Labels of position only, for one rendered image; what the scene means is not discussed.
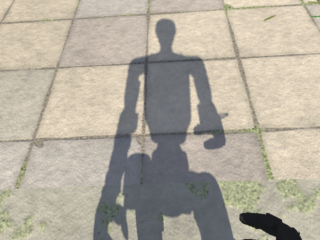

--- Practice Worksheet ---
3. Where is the right robot hand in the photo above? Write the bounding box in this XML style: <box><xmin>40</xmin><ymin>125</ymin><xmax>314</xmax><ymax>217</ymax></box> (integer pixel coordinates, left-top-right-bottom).
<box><xmin>239</xmin><ymin>212</ymin><xmax>302</xmax><ymax>240</ymax></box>

